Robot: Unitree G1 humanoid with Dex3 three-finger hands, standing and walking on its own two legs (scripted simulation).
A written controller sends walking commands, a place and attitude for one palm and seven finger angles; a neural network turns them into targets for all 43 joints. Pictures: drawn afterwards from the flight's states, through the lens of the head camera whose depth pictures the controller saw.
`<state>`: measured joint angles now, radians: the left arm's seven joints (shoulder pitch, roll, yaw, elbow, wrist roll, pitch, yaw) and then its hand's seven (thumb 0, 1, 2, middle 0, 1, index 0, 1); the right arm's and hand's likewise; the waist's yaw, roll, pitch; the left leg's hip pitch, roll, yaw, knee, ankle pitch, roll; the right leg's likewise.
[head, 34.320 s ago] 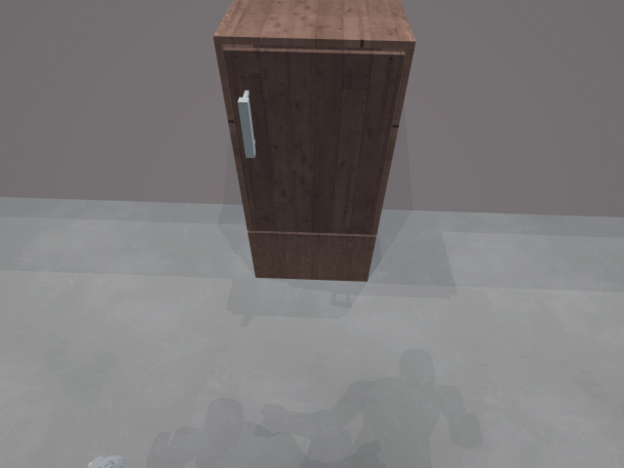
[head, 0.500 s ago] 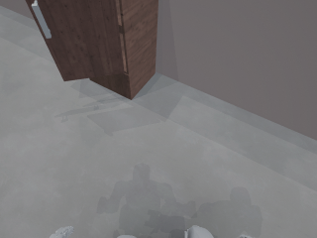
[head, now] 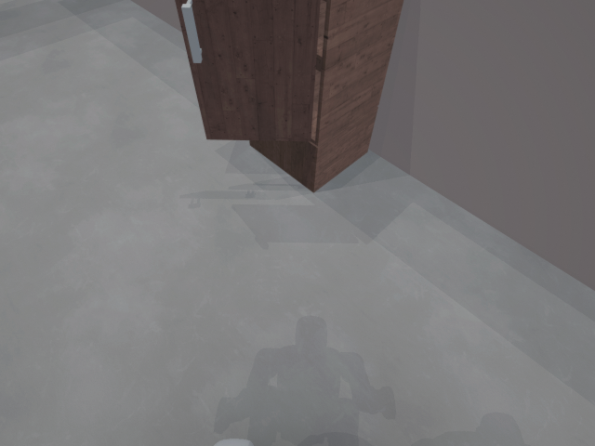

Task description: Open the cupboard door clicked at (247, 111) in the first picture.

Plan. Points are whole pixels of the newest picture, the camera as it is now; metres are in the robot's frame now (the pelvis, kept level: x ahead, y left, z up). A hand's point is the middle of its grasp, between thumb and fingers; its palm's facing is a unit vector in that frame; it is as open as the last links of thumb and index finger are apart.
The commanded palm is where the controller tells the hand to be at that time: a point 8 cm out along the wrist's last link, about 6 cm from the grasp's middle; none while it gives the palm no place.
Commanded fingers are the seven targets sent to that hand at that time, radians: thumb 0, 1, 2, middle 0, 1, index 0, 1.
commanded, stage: take the last steps up to it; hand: left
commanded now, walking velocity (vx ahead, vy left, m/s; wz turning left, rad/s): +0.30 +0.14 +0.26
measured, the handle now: (193, 31) +1.13 +0.39 -0.04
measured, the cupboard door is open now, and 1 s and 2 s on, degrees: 45 45 45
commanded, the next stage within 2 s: come to a stop and stand still in 1.82 s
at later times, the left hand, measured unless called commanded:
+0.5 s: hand out of the picture +0.09 +0.19 -0.16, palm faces +0.14 -0.97 -0.21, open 7.4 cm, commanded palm none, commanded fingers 0.00 0.90 0.90 -0.20 -0.30 -0.20 -0.30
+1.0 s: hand (138, 399) +0.19 +0.28 -0.18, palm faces +0.17 -0.97 -0.17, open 7.4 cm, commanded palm none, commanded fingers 0.00 0.90 0.90 -0.20 -0.30 -0.20 -0.30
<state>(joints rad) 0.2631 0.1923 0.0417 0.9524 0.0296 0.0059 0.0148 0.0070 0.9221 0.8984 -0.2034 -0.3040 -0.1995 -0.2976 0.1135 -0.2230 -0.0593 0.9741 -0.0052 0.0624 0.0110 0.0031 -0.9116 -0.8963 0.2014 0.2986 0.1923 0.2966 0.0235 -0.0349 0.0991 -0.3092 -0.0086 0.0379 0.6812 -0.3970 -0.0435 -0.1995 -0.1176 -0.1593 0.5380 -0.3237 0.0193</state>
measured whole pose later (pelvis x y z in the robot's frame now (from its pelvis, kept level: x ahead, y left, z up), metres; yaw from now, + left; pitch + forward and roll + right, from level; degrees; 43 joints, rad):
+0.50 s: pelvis +0.06 +0.00 +0.00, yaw +6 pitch -1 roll +1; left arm 0.25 0.15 0.04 0.98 0.03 -0.04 -0.01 0.01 0.91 0.90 -0.20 -0.30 -0.19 -0.30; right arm 0.31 -0.22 -0.06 1.08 -0.02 0.03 0.01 0.00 -0.92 -0.90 0.20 0.30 0.20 0.30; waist 0.01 0.03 0.04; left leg -0.39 -0.02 0.00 0.97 -0.39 0.01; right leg -0.20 -0.06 -0.11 0.53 -0.32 -0.01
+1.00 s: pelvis +0.21 +0.10 +0.00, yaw +6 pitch +0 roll +1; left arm 0.28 0.17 0.06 1.08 0.03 0.00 -0.01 0.01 0.92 0.90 -0.20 -0.30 -0.19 -0.30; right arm 0.19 -0.16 -0.05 1.01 -0.02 -0.07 -0.02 -0.02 -0.95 -0.90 0.21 0.30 0.20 0.30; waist 0.03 -0.03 0.06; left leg -0.28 0.00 0.18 0.47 -0.19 0.06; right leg -0.52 -0.11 -0.07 1.14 -0.32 0.00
